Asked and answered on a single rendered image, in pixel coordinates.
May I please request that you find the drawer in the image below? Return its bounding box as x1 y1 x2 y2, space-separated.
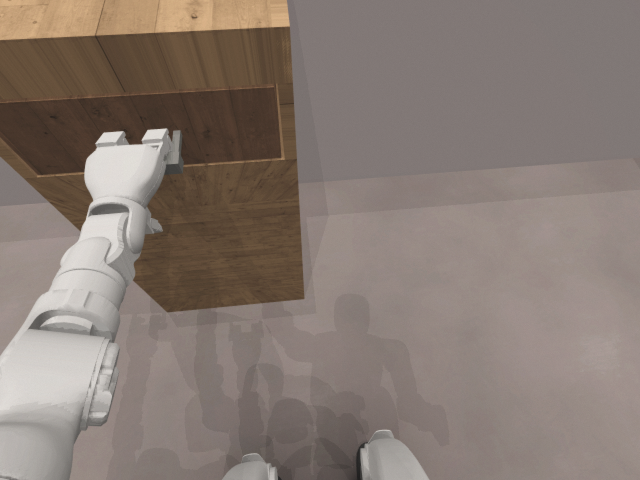
0 84 281 175

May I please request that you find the right robot thigh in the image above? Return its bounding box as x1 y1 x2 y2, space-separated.
360 438 429 480

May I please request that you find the robot right shin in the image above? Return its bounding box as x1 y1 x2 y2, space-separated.
368 430 394 444

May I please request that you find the handle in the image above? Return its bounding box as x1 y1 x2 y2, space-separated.
163 130 184 175

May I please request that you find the left robot hand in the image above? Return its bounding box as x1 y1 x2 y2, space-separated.
84 128 173 234

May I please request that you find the left robot forearm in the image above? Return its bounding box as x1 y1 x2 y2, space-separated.
0 197 148 380

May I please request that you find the robot left upper arm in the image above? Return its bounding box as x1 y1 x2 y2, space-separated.
0 329 120 480

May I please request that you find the cabinet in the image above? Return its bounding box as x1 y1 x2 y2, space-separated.
0 0 304 312

